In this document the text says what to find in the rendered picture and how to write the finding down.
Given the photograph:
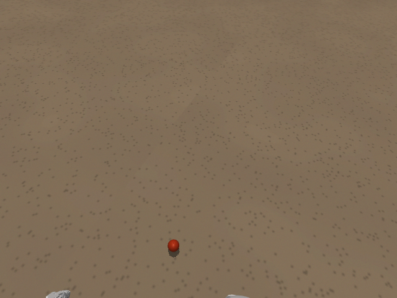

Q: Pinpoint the ball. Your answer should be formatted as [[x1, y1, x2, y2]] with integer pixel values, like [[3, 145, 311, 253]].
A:
[[167, 240, 179, 252]]

